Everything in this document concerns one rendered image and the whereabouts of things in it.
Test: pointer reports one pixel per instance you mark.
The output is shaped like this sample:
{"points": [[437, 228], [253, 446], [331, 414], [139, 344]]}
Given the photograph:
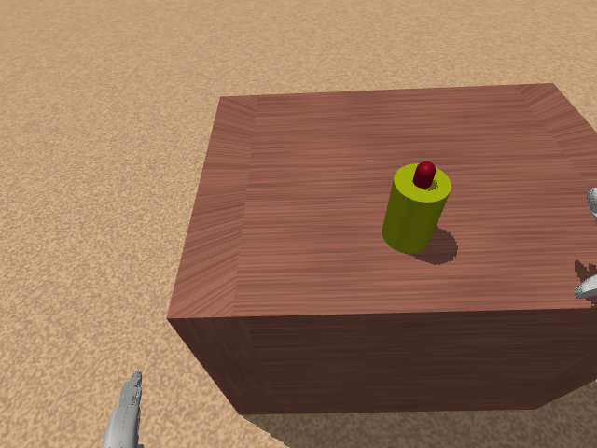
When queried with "right robot hand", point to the right robot hand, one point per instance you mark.
{"points": [[588, 288]]}

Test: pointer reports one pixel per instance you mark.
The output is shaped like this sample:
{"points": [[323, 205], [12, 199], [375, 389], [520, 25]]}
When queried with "bottle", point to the bottle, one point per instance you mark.
{"points": [[418, 196]]}

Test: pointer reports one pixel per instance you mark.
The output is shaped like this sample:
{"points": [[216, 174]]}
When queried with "left robot hand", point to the left robot hand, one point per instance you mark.
{"points": [[123, 424]]}

